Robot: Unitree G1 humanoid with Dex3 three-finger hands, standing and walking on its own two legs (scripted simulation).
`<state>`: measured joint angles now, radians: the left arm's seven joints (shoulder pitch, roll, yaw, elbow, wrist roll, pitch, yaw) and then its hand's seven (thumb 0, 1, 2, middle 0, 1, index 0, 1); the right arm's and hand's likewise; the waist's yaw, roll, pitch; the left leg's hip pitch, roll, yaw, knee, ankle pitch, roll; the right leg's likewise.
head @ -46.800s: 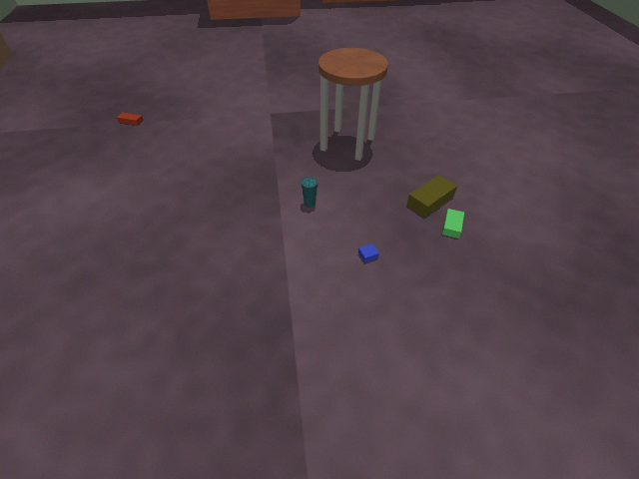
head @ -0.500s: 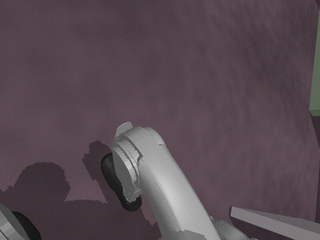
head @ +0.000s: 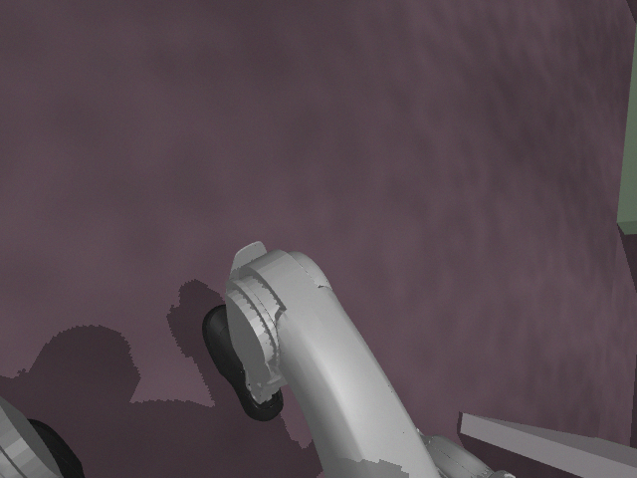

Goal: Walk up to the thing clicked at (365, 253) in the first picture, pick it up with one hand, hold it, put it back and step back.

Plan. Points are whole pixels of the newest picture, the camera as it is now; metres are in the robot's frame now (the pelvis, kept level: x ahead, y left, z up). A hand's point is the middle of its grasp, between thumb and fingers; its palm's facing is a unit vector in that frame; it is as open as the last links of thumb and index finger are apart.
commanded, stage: close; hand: left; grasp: from above
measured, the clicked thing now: out of the picture +0.43 +0.41 -0.32
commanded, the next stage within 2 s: settle in 1.50 s
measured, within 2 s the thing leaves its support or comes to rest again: leaves its support in 1.96 s
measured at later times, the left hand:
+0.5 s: hand out of the picture +0.43 +0.38 -0.28, palm faces -0.10 -0.42 -0.90, open 10.0 cm
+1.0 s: hand out of the picture +0.42 +0.38 -0.27, palm faces -0.11 -0.41 -0.90, open 8.9 cm
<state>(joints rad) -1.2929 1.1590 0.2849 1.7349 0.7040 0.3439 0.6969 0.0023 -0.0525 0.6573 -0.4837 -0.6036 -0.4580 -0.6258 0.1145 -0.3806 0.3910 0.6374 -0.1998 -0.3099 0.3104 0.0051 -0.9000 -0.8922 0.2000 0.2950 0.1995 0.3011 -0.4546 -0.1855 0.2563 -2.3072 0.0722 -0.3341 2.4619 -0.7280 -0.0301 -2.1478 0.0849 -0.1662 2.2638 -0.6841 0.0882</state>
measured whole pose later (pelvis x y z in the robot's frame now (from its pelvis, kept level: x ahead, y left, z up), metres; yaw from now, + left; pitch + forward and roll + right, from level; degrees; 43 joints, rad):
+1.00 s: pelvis +0.00 +0.00 +0.00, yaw +0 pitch +29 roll -16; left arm -1.28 1.15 0.30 1.74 0.71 0.33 0.70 0.00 0.20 0.52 -0.67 -0.48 -0.68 -0.51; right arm 0.11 -0.38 0.39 0.65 -0.20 -0.32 0.31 0.00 -0.90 -0.89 0.20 0.29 0.20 0.30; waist -0.45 -0.19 0.26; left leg -2.30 0.07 -0.33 2.46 -0.73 -0.03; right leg -2.14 0.08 -0.17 2.26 -0.68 0.08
